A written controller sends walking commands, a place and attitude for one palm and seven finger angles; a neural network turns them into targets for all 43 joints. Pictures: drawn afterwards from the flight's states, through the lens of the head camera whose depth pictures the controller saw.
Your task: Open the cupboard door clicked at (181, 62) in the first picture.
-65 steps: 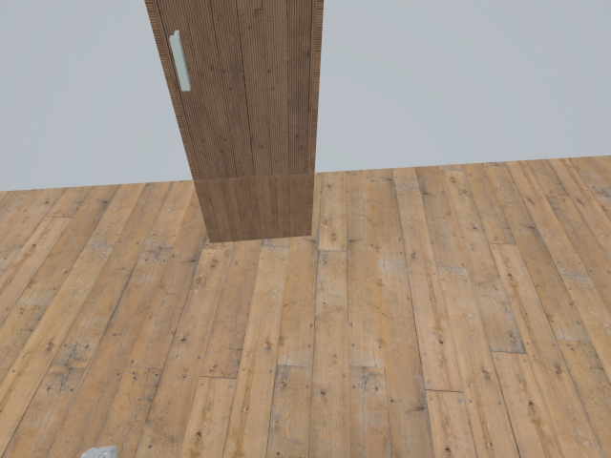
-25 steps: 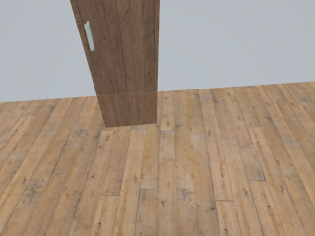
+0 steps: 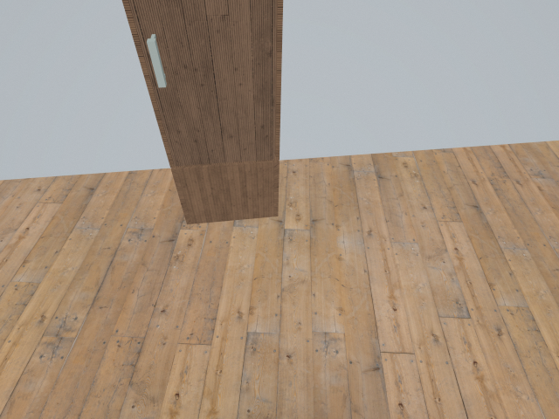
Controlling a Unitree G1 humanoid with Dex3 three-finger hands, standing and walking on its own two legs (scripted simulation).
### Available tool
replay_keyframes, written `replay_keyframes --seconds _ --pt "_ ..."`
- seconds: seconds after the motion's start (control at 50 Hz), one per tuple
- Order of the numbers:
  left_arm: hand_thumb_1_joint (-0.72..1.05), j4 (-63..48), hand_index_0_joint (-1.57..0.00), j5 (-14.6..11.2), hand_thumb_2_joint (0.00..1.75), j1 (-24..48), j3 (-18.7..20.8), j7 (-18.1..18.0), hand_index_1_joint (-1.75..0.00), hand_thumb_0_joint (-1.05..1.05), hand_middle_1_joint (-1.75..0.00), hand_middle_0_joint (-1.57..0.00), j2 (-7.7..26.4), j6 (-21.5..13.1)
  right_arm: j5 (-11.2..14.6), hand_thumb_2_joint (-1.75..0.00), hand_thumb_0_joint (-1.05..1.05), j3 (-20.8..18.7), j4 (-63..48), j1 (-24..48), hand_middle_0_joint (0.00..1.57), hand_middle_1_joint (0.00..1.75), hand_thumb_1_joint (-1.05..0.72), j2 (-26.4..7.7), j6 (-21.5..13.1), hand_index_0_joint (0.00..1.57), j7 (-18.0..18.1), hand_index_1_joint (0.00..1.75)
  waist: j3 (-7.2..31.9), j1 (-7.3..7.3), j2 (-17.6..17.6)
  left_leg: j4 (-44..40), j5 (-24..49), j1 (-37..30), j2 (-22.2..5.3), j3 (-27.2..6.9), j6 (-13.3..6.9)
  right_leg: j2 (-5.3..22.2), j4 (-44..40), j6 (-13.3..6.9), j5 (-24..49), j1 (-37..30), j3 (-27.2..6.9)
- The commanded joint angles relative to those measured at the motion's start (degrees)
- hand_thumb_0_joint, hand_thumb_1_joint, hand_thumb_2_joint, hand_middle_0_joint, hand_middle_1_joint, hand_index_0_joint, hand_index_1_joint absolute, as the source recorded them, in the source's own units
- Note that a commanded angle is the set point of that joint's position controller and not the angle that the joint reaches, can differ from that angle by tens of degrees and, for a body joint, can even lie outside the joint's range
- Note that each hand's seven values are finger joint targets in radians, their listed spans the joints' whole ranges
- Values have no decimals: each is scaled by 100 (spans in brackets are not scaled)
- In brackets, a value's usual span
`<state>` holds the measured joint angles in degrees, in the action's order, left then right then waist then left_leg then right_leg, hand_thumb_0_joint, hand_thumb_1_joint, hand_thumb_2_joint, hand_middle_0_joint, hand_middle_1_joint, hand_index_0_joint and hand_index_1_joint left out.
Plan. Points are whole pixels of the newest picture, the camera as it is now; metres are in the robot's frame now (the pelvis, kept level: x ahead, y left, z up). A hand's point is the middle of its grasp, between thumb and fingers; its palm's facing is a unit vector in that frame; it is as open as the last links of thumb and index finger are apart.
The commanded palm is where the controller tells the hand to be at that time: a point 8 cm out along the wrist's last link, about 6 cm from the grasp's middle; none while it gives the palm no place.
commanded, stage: look at it before walking up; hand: left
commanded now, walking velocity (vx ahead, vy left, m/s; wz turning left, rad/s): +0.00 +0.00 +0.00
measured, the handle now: (158, 60) +1.02 +0.42 +0.03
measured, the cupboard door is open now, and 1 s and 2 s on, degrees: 0 0 0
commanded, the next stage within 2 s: walk to a spot facing it in 0.34 s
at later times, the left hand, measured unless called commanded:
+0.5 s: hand out of the picture +0.08 +0.25 -0.16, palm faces -0.01 -0.94 -0.34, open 7.4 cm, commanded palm none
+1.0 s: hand out of the picture +0.08 +0.24 -0.18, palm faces +0.18 -0.97 -0.16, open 7.4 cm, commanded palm none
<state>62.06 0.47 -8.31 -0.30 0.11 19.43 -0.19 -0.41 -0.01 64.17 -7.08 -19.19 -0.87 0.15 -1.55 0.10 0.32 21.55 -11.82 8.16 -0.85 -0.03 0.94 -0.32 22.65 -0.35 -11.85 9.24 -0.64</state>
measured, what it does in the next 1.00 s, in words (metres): walks ahead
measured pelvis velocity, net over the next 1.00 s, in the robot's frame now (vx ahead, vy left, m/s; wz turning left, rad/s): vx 0.11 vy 0.06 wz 0.17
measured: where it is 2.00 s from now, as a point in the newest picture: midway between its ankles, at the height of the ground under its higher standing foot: (254, 357)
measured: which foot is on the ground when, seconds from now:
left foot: down 0.00-1.00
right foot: down 0.00-0.76, up 0.78-1.00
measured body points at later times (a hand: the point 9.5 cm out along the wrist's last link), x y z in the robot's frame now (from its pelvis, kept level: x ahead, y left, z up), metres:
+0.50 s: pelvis +0.01 +0.00 +0.00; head +0.01 +0.00 +0.45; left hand +0.08 +0.30 -0.13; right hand +0.09 -0.30 -0.13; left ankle +0.00 +0.13 -0.75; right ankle +0.01 -0.11 -0.75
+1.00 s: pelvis +0.11 +0.06 +0.00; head +0.12 +0.09 +0.45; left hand +0.07 +0.29 -0.17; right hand +0.07 -0.15 -0.15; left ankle +0.05 +0.13 -0.75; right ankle +0.16 -0.07 -0.67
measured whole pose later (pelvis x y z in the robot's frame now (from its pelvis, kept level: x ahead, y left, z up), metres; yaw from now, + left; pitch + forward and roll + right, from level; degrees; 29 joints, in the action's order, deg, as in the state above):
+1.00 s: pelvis +0.11 +0.06 +0.00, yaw +10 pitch +0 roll +0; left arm 61.3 1.4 -17.4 2.3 0.6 11.0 0.3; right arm -0.6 -0.5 64.7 -25.0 -5.5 -3.8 1.2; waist -1.4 -0.8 2.1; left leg 20.6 -15.4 5.1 1.6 4.3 -3.6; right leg 5.8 60.1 1.8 -16.2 30.6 4.2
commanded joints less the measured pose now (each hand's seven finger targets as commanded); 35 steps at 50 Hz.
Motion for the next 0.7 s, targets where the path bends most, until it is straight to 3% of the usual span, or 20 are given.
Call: replay_keyframes --seconds 0.0,0.42,0.46,0.5,0.52,0.56,0.58,0.6,0.64,0.68 --pt "90 -358 -20 18 90 239 228 -88 -30 0 -30 -20 1181 -154 -4 -90 0 -206 -388 264 20 30 -90 -1164 -104 20 57 30 316 -3 -48 -309 710 -102 -586 -501 -239 704 -411 -147 768 -23 -624" --pt "90 -352 -20 19 90 267 226 -87 -30 0 -30 -20 1214 -159 -4 -90 0 -194 -391 315 20 30 -90 -1194 -104 20 65 30 348 -4 -65 -383 929 -231 -608 -479 -221 707 -455 -138 1052 -152 -595" --pt "90 -195 -20 10 90 -94 106 -112 -30 0 -30 -20 597 -59 -39 -90 0 -34 -264 1 20 30 -90 -529 -9 20 28 30 445 9 -41 -237 470 -88 -523 -428 -145 715 -372 -23 327 -263 -460" --pt "90 -187 -20 44 90 -373 139 -88 -30 0 -30 -20 585 28 -77 -90 0 -33 -293 -152 20 30 -90 -424 80 20 0 30 77 87 121 33 -629 470 -350 -382 -172 751 -509 -58 -1196 -79 -619" --pt "90 -221 -20 61 90 -446 196 -67 -30 0 -30 -20 668 54 -91 -90 0 -48 -350 -179 20 30 -90 -402 107 20 -11 30 -217 123 356 241 -1107 928 -210 -344 -174 856 -658 -133 -1806 -42 -787" --pt "90 -298 -20 81 90 -767 320 -61 -30 0 -30 -20 881 56 -97 -90 0 -87 -521 -229 20 30 -90 -324 139 20 -21 30 -428 231 985 1255 -1461 1604 5 55 -136 1497 -1187 -480 -2743 -80 -1459" --pt "90 -332 -20 92 90 -950 366 -76 -30 0 -30 -20 930 28 -92 -90 0 -126 -645 -202 20 30 -90 -320 135 20 -32 30 -451 283 1083 1876 -1640 1908 -40 121 -141 1854 -1368 -718 -2832 -205 -1785" --pt "90 -366 -20 99 90 -1023 403 -89 -30 0 -30 -20 907 -39 -81 -90 0 -168 -735 -170 20 30 -90 -304 100 20 -55 30 -508 284 997 2299 -1664 2124 -200 77 -163 2090 -1396 -922 -2532 -263 -1894" --pt "90 -434 -20 125 90 -955 445 -90 -30 0 -30 -20 805 -156 -48 -90 0 -201 -817 -238 20 30 -90 -129 24 20 -122 30 -449 170 686 2308 -1599 2130 -355 145 -165 2104 -1098 -991 -1380 -431 -1307" --pt "90 -486 -20 116 90 -784 455 -83 -30 0 -30 -20 704 -181 -31 -90 0 -202 -763 -674 20 30 -90 76 -19 20 -153 30 -332 -79 580 1440 -1211 1246 -342 403 -158 1920 -636 -758 -901 14 -539"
